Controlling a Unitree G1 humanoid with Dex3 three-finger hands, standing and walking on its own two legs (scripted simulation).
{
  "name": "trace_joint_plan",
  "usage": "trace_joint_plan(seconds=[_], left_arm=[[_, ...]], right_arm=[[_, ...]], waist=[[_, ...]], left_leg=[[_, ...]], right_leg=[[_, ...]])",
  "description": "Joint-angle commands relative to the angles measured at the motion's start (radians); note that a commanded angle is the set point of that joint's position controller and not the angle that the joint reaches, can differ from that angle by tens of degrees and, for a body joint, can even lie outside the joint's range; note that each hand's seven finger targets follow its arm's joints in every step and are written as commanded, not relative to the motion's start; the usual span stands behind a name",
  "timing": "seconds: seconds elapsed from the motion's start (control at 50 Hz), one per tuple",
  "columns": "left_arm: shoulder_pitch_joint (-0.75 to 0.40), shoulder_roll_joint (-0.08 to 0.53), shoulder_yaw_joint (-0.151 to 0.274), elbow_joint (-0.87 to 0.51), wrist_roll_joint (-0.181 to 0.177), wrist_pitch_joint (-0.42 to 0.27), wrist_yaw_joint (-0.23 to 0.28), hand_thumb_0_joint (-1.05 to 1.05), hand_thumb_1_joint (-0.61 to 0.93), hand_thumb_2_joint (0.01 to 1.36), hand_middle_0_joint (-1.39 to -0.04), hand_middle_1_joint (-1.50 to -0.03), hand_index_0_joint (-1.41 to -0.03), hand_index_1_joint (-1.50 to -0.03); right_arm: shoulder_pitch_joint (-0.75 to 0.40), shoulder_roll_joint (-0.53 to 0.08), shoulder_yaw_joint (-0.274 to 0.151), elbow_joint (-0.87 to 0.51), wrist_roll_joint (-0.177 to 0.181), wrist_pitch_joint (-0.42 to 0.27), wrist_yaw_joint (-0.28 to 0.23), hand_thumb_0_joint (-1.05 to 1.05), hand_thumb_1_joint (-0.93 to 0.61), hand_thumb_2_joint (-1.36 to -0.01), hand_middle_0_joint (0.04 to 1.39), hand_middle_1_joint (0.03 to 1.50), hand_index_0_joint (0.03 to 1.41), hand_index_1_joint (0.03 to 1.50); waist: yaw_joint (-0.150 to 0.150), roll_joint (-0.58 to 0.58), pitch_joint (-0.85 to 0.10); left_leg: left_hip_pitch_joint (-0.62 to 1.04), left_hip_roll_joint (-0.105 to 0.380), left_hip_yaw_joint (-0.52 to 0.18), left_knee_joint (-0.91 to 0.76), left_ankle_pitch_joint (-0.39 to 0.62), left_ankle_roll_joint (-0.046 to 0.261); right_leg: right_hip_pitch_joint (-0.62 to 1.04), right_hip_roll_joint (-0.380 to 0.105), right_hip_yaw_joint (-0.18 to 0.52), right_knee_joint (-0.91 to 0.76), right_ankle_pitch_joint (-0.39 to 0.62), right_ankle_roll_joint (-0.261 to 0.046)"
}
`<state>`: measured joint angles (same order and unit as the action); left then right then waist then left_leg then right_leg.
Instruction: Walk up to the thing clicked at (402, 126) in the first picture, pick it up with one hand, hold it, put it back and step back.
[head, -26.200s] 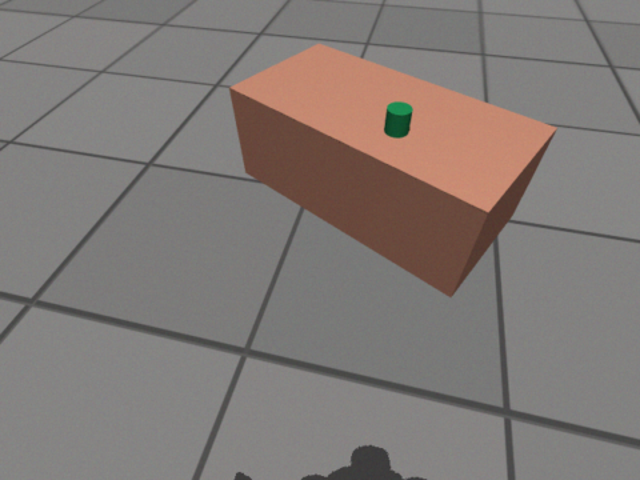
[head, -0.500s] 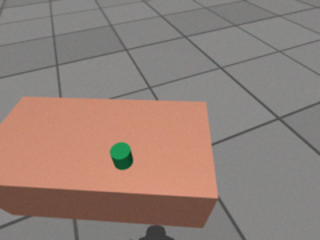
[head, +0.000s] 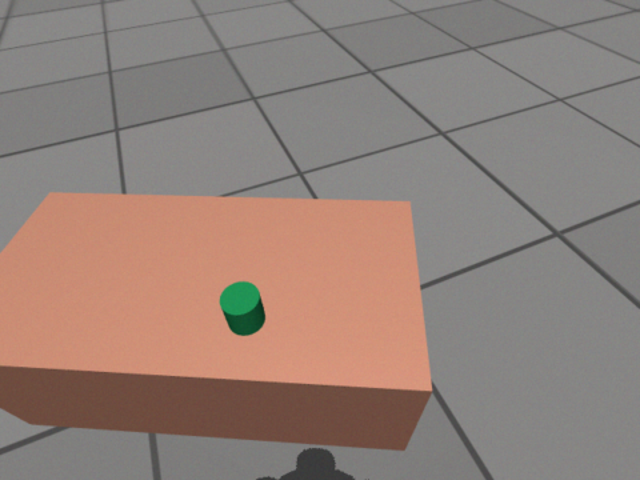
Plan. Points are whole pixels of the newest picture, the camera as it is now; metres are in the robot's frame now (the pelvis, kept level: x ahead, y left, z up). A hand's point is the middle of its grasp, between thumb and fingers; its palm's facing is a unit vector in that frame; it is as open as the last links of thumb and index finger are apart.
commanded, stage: stand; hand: left
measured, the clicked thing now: (243, 308) +0.52 +0.23 -0.29
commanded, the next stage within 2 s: step back in 1.34 s
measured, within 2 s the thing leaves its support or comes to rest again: neither
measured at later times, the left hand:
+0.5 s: hand out of the picture +0.08 +0.25 -0.15, palm faces +0.01 -0.94 -0.35, open 7.4 cm
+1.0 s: hand out of the picture +0.09 +0.25 -0.15, palm faces +0.00 -0.94 -0.35, open 7.4 cm
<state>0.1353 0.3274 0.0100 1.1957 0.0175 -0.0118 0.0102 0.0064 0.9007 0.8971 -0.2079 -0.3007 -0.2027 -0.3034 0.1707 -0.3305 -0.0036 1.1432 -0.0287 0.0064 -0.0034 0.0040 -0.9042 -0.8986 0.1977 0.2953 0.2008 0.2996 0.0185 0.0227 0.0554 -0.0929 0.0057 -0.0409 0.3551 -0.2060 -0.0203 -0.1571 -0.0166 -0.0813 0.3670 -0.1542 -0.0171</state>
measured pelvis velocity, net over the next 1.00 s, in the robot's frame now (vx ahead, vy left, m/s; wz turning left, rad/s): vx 0.03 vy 0.00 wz -0.01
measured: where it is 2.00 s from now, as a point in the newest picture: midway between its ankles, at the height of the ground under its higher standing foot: outside the picture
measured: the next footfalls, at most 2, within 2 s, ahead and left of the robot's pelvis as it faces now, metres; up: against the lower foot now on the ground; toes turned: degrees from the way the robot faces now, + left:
none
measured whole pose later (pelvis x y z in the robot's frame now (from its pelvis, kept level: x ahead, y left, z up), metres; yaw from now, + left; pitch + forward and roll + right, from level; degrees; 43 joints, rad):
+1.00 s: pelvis +0.03 +0.00 +0.00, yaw -1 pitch -2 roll +0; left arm 0.09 0.33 0.01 1.18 0.01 -0.02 0.00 0.01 0.90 0.90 -0.21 -0.30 -0.20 -0.30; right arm 0.13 -0.35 0.01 1.14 -0.02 -0.01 -0.01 0.00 -0.90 -0.90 0.20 0.30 0.20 0.30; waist 0.01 0.02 0.05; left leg -0.05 0.01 -0.03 0.29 -0.21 -0.02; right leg -0.12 -0.01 -0.07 0.32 -0.16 -0.01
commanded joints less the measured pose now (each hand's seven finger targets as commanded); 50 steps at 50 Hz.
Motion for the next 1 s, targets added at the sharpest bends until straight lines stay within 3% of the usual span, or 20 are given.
trace_joint_plan(seconds=[0.0, 0.18, 0.3, 0.34, 0.42, 0.5, 0.62, 0.72, 0.8, 0.88, 0.98], left_arm=[[-0.058, 0.204, 0.035, -0.052, -0.001, -0.023, 0.011, 0.0, 0.9, 0.9, -0.2, -0.3, -0.2, -0.301], [-0.063, 0.21, 0.034, -0.045, -0.003, -0.024, 0.01, 0.0, 0.9, 0.9, -0.2, -0.3, -0.2, -0.301], [-0.07, 0.215, 0.038, -0.048, -0.004, -0.021, 0.008, 0.0, 0.9, 0.9, -0.2, -0.3, -0.2, -0.301], [-0.066, 0.203, 0.035, -0.048, -0.005, -0.024, 0.007, 0.0, 0.9, 0.9, -0.2, -0.3, -0.2, -0.301], [-0.074, 0.203, 0.036, -0.052, -0.007, -0.023, 0.007, 0.0, 0.9, 0.9, -0.2, -0.3, -0.2, -0.301], [-0.081, 0.208, 0.038, -0.058, -0.007, -0.027, 0.008, 0.0, 0.9, 0.9, -0.2, -0.3, -0.2, -0.301], [-0.084, 0.208, 0.039, -0.062, -0.006, -0.022, 0.009, 0.0, 0.9, 0.9, -0.2, -0.3, -0.2, -0.301], [-0.089, 0.214, 0.041, -0.065, -0.007, -0.024, 0.008, 0.0, 0.9, 0.9, -0.2, -0.3, -0.2, -0.301], [-0.086, 0.211, 0.041, -0.067, -0.006, -0.022, 0.005, 0.0, 0.9, 0.9, -0.2, -0.3, -0.2, -0.301], [-0.083, 0.209, 0.04, -0.07, -0.008, -0.024, 0.005, 0.0, 0.9, 0.9, -0.2, -0.3, -0.2, -0.3], [-0.09, 0.214, 0.04, -0.074, -0.007, -0.024, 0.005, 0.0, 0.9, 0.9, -0.2, -0.3, -0.2, -0.3]], right_arm=[[-0.044, -0.185, -0.036, -0.057, 0.003, -0.028, -0.018, 0.0, -0.9, -0.9, 0.2, 0.3, 0.2, 0.3], [-0.031, -0.194, -0.03, -0.048, 0.008, -0.028, -0.02, 0.0, -0.9, -0.9, 0.2, 0.3, 0.2, 0.3], [-0.038, -0.194, -0.029, -0.052, 0.008, -0.028, -0.02, 0.0, -0.9, -0.9, 0.2, 0.3, 0.2, 0.3], [-0.041, -0.194, -0.026, -0.052, 0.007, -0.032, -0.02, 0.0, -0.9, -0.9, 0.2, 0.3, 0.2, 0.3], [-0.053, -0.197, -0.028, -0.054, 0.008, -0.034, -0.021, 0.0, -0.9, -0.9, 0.2, 0.3, 0.2, 0.3], [-0.054, -0.201, -0.029, -0.057, 0.012, -0.036, -0.024, 0.0, -0.9, -0.9, 0.2, 0.3, 0.2, 0.3], [-0.062, -0.211, -0.031, -0.058, 0.011, -0.034, -0.023, 0.0, -0.9, -0.9, 0.2, 0.3, 0.2, 0.3], [-0.06, -0.206, -0.03, -0.058, 0.01, -0.034, -0.021, 0.0, -0.9, -0.9, 0.2, 0.3, 0.2, 0.3], [-0.068, -0.212, -0.03, -0.061, 0.01, -0.035, -0.02, 0.0, -0.9, -0.9, 0.2, 0.3, 0.2, 0.3], [-0.072, -0.217, -0.031, -0.063, 0.012, -0.036, -0.02, 0.0, -0.9, -0.9, 0.2, 0.3, 0.2, 0.3], [-0.071, -0.215, -0.03, -0.064, 0.013, -0.035, -0.018, 0.0, -0.9, -0.9, 0.2, 0.3, 0.2, 0.3]], waist=[[-0.002, -0.002, -0.043], [-0.007, -0.013, -0.044], [-0.006, -0.017, -0.036], [-0.006, -0.003, -0.048], [-0.003, -0.009, -0.058], [-0.008, -0.021, -0.102], [-0.008, -0.02, -0.075], [-0.009, -0.017, -0.077], [-0.008, -0.009, -0.061], [-0.007, -0.006, -0.08], [-0.013, -0.015, -0.079]], left_leg=[[-0.078, 0.095, -0.085, -0.08, 0.048, 0.041], [-0.065, 0.103, -0.078, -0.09, 0.079, 0.04], [-0.066, 0.103, -0.077, -0.102, 0.071, 0.035], [-0.054, 0.108, -0.078, -0.097, 0.104, 0.037], [-0.039, 0.112, -0.076, -0.098, 0.141, 0.034], [-0.012, 0.117, -0.066, -0.085, 0.227, 0.035], [-0.022, 0.117, -0.071, -0.106, 0.163, 0.031], [-0.024, 0.118, -0.067, -0.105, 0.174, 0.03], [-0.04, 0.117, -0.072, -0.115, 0.124, 0.033], [-0.016, 0.121, -0.072, -0.103, 0.166, 0.035], [-0.021, 0.119, -0.069, -0.108, 0.147, 0.034]], right_leg=[[0.076, -0.12, 0.151, -0.097, -0.021, -0.001], [0.093, -0.118, 0.145, -0.098, 0.035, 0.0], [0.083, -0.116, 0.143, -0.1, 0.009, -0.001], [0.096, -0.12, 0.143, -0.086, 0.09, -0.002], [0.106, -0.119, 0.133, -0.082, 0.124, 0.002], [0.144, -0.129, 0.131, -0.066, 0.25, 0.0], [0.119, -0.122, 0.126, -0.085, 0.158, 0.003], [0.127, -0.126, 0.132, -0.081, 0.178, 0.0], [0.114, -0.121, 0.132, -0.09, 0.119, 0.001], [0.122, -0.127, 0.137, -0.085, 0.172, -0.003], [0.115, -0.123, 0.134, -0.088, 0.146, -0.002]])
